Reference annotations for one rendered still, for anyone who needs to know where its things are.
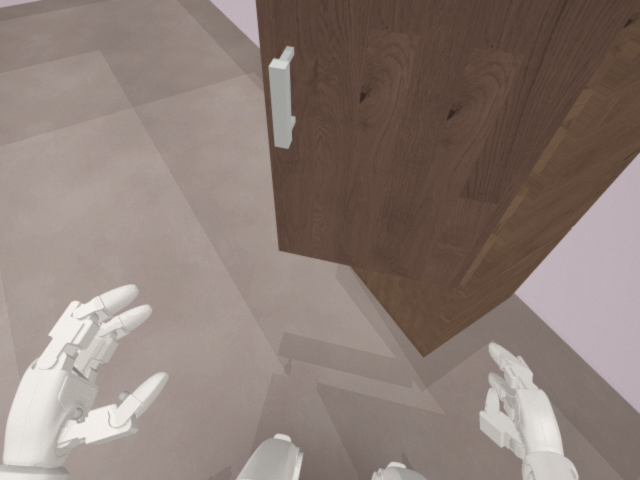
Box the robot right hand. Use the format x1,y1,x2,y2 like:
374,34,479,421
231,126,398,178
480,342,564,461

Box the cupboard door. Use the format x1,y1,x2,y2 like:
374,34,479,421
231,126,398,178
256,0,640,289

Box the robot left thigh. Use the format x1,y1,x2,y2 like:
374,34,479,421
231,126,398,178
236,438,303,480

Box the handle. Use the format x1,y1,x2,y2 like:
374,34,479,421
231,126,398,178
268,46,296,149

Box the robot left hand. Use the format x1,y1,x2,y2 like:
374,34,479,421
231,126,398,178
3,284,169,467

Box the right robot forearm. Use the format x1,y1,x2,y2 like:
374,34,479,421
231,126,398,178
522,451,579,480

